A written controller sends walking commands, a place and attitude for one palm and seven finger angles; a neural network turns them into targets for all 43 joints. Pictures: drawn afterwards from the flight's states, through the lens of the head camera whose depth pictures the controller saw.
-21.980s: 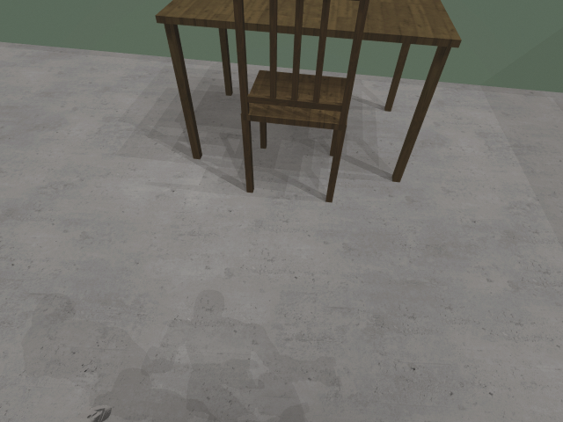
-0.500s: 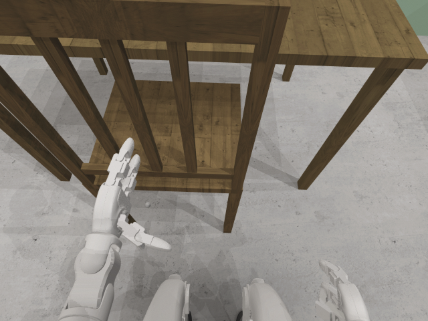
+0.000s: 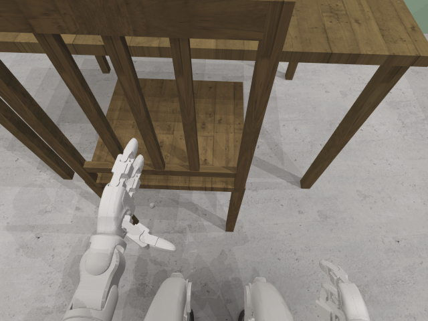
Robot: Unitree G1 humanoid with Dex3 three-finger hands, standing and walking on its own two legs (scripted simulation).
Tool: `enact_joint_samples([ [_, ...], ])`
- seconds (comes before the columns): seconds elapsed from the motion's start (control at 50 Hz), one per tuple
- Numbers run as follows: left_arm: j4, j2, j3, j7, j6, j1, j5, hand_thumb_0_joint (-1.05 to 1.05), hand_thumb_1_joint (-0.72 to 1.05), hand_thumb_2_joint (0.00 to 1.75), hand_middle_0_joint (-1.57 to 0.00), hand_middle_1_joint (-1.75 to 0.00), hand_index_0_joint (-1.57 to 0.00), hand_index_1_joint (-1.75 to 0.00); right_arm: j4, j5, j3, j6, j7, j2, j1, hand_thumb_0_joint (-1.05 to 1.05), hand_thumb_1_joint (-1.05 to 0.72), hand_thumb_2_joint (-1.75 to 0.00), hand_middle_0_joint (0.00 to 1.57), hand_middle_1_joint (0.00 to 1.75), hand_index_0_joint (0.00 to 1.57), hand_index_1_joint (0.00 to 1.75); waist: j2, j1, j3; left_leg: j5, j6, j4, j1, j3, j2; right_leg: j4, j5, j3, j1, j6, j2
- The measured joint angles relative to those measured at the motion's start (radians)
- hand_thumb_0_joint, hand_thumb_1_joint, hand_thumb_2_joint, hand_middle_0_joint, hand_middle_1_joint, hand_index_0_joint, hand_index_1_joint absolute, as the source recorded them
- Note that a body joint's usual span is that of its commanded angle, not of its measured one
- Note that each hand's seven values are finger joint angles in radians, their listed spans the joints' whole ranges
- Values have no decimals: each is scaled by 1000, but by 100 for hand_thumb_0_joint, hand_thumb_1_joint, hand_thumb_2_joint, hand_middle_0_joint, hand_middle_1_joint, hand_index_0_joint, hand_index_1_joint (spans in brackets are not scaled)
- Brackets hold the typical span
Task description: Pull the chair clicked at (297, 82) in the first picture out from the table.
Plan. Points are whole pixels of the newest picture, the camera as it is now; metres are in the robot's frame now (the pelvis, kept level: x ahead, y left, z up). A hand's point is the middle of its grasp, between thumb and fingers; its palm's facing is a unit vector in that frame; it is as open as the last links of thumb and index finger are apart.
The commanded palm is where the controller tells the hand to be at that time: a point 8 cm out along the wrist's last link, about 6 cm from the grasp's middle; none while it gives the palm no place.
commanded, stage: aim the fingers beside a spindle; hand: left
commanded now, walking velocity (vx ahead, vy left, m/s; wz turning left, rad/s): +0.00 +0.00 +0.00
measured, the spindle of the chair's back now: (143, 120) +0.46 +0.15 +0.07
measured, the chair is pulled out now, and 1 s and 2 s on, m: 0.00 0.00 0.00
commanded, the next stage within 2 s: push the fingers through the gap in 0.18 s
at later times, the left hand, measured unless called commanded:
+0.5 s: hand (149, 200) +0.32 +0.13 +0.02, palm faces -0.06 -1.00 -0.03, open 16.9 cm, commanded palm +0.31 +0.18 +0.03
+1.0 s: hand (155, 170) +0.38 +0.12 +0.02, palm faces -0.05 -1.00 -0.02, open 16.9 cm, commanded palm +0.36 +0.18 +0.02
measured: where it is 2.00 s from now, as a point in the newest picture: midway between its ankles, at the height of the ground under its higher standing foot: outside the picture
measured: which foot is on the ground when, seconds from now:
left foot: down 0.00-1.00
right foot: down 0.00-1.00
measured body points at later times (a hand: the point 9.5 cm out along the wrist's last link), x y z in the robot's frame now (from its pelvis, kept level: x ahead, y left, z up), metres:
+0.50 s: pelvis +0.00 +0.00 +0.00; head +0.11 +0.00 +0.43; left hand +0.32 +0.18 +0.03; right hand +0.16 -0.24 -0.11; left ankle +0.03 +0.11 -0.62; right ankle +0.02 -0.12 -0.62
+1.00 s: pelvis +0.00 +0.01 +0.00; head +0.12 +0.01 +0.43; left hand +0.38 +0.18 +0.03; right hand +0.12 -0.25 -0.12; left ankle +0.03 +0.11 -0.62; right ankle +0.02 -0.12 -0.62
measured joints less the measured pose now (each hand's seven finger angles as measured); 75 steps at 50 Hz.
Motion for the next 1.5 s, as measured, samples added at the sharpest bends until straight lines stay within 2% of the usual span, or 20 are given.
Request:
enact_joint_samples([
  [0.16, -9, 0, -2, 11, -5, 0, 9, -1, -50, 30, -6, -8, -6, -8, -4, -3, -1, 0, -2, 1, -11, 1, -90, -90, 20, 30, 21, 30, -4, -1, 1, -3, 0, 9, -6, -1, 0, 8, -3, -1, -6, 0, 0],
  [0.38, -20, 5, 0, 1, 0, 20, -1, -1, -50, 30, -6, -8, -6, -8, -6, -1, 4, 2, -3, 3, -7, 1, -90, -90, 20, 30, 21, 30, -2, 1, -3, -2, 1, 6, -2, -2, 0, 4, -1, -1, -1, 1, 1],
  [0.5, 28, 15, 12, 5, -4, -51, 2, -1, -50, 30, -6, -8, -6, -8, 11, -5, 5, -3, -11, -1, -14, 1, -90, -90, 20, 30, 21, 30, -1, -2, 1, -5, 1, 25, -23, -8, 0, 19, -4, -7, -18, 0, 0],
  [0.64, 84, 16, 25, 6, 20, -138, 2, -1, -50, 30, -6, -8, -7, -8, 22, -3, 7, 8, -12, -3, -11, 1, -90, -90, 20, 30, 21, 30, 1, -9, 4, 0, 3, 20, -28, -4, 1, 13, 3, -3, -23, 3, 1],
  [0.76, 140, 16, 43, 16, 12, -179, 5, -1, -50, 30, -6, -8, -8, -9, 34, -5, 8, 14, -13, -3, 4, 1, -90, -90, 20, 30, 21, 30, -2, -12, 4, 5, 4, 10, -27, -1, 0, 4, 8, 0, -24, 5, 1],
  [1.02, 274, 27, 81, 27, 8, -323, 13, -1, -50, 30, -6, -8, -6, -8, 56, -9, 2, 29, -8, -5, 16, 1, -90, -90, 20, 30, 21, 30, -1, -34, 8, 7, 10, 7, -37, 6, 3, -3, 16, 7, -35, 10, 3],
  [1.5, 471, 28, 132, 80, -43, -501, 54, -1, -50, 30, -6, -8, -6, -8, 81, -22, -5, 68, 18, 1, 50, 0, -90, -90, 20, 30, 21, 30, 5, -58, 9, 10, 16, 1, -52, 17, 4, -10, 23, 19, -54, 16, 5],
])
